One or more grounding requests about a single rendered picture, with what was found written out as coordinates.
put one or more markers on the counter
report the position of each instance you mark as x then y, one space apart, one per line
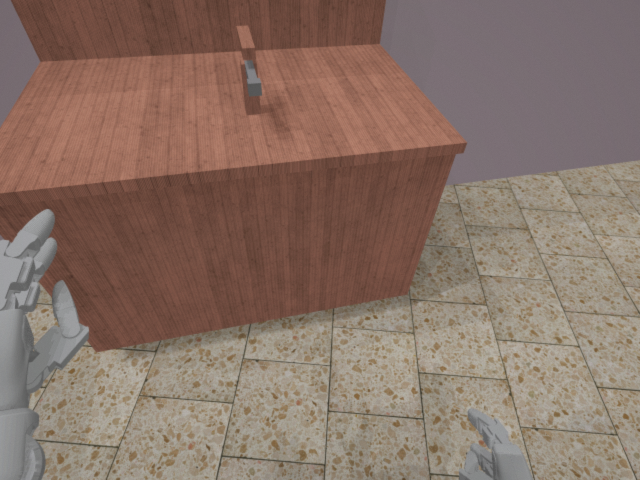
181 204

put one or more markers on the robot left forearm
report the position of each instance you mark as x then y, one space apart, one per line
21 456

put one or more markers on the tap lever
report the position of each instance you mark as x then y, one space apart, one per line
253 83

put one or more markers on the robot right hand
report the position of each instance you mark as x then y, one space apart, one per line
506 462

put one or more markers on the robot left hand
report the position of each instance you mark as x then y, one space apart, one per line
22 264

